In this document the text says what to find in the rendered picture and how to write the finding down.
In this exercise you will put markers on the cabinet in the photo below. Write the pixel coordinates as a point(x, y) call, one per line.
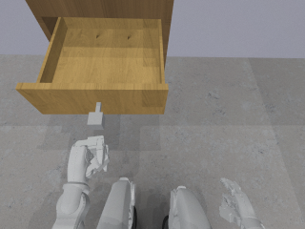
point(46, 12)

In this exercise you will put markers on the robot right forearm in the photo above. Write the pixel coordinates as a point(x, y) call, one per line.
point(251, 223)

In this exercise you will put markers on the robot right hand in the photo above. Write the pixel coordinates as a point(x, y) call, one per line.
point(240, 206)

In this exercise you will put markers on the left robot thigh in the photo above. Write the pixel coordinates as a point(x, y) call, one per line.
point(115, 214)

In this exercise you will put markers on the drawer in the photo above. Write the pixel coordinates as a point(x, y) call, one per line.
point(116, 61)

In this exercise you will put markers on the robot left forearm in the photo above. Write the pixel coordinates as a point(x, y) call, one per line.
point(73, 206)

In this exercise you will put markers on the handle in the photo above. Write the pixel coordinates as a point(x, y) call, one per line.
point(96, 120)

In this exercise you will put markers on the right robot shin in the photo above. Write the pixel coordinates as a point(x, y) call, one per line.
point(173, 221)

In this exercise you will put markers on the robot left hand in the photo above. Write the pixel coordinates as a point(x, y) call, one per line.
point(83, 152)

